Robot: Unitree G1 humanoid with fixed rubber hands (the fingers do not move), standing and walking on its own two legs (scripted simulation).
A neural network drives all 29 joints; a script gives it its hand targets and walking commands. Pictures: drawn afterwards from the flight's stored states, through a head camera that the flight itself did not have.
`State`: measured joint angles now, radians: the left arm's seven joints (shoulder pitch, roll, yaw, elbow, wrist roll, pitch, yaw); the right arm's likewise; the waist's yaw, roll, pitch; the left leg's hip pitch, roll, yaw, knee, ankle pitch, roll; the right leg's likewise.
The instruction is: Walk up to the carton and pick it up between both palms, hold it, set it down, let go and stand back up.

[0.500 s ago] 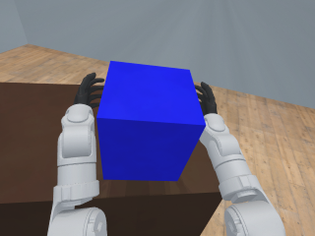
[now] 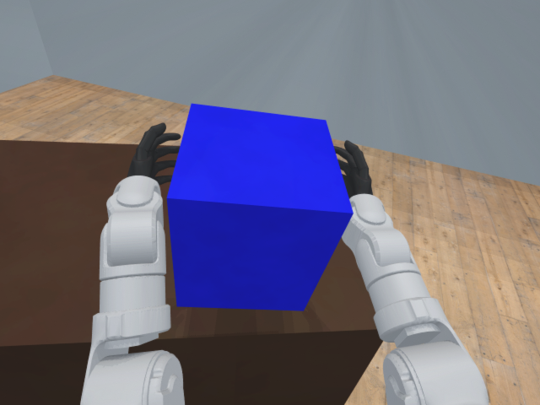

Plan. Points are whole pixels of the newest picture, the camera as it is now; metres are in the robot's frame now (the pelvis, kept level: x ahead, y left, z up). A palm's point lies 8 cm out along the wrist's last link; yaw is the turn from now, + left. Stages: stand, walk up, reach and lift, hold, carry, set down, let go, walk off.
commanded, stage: hold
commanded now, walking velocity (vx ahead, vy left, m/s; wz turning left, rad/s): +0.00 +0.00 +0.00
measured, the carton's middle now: (251, 213) +0.38 +0.01 +0.13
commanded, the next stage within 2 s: none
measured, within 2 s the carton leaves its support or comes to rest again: neither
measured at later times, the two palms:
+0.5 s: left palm (144, 178) +0.36 +0.16 +0.22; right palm (357, 193) +0.37 -0.14 +0.20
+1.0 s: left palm (144, 180) +0.35 +0.16 +0.21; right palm (357, 197) +0.36 -0.14 +0.19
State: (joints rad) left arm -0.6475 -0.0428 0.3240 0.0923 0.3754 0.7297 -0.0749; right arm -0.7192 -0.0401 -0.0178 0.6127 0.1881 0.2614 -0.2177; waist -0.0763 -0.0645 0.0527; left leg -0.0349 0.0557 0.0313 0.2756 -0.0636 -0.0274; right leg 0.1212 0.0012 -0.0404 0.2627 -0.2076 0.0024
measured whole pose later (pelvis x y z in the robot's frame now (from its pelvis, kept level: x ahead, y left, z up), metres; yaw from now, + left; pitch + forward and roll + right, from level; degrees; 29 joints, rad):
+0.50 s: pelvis +0.00 +0.00 +0.00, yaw +0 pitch -10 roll +0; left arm -0.64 -0.05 0.32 0.08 0.38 0.73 -0.08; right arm -0.71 -0.04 -0.02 0.59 0.19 0.26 -0.22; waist -0.08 -0.06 0.05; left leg -0.04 0.05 0.02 0.28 -0.07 -0.03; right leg 0.12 0.00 -0.05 0.27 -0.21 0.00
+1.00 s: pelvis +0.00 +0.00 +0.00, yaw +0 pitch -11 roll +0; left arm -0.62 -0.05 0.31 0.04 0.38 0.74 -0.08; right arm -0.69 -0.05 0.01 0.57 0.21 0.26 -0.23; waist -0.08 -0.06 0.06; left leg -0.03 0.05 0.03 0.28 -0.07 -0.03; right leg 0.13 0.00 -0.04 0.26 -0.21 0.01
